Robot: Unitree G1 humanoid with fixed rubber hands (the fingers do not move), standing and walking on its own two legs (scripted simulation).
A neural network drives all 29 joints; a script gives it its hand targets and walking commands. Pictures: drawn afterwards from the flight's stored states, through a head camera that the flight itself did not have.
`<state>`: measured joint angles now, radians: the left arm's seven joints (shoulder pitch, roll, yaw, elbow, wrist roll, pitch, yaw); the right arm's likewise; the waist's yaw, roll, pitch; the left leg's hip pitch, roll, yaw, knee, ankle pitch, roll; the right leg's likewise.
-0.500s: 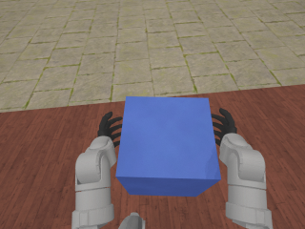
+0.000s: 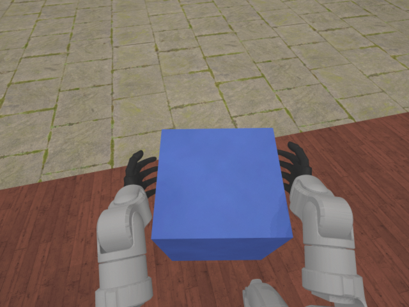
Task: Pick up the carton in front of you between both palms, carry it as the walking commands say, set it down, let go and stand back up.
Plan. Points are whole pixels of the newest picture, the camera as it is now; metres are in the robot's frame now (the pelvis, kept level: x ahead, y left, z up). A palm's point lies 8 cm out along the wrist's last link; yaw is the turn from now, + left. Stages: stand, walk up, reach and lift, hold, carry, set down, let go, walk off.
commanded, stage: carry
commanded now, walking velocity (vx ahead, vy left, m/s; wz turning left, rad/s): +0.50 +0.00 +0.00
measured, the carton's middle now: (216, 201) +0.33 -0.02 +0.00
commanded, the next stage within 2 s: none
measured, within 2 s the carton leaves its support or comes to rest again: neither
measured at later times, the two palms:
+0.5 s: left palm (148, 107) +0.61 +0.14 +0.03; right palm (254, 95) +0.64 -0.16 +0.03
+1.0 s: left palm (148, 64) +0.94 +0.17 -0.03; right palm (229, 60) +0.93 -0.13 -0.03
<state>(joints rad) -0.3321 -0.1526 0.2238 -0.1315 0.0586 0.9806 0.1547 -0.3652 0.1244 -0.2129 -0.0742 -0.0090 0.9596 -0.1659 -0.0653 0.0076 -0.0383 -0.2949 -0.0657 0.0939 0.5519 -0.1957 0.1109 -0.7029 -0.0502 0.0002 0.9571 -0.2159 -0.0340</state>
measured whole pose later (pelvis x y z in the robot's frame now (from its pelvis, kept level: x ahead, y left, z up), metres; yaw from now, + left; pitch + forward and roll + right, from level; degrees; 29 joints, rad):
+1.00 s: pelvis +0.61 +0.03 -0.11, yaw +0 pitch +5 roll -1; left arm -0.35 -0.15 0.23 -0.10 0.06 0.99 0.15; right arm -0.36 0.12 -0.22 -0.06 -0.01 0.97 -0.16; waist -0.05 0.01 -0.04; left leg -0.35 -0.07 0.10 0.58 -0.16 0.12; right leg -0.68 -0.05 0.00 1.07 -0.32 -0.03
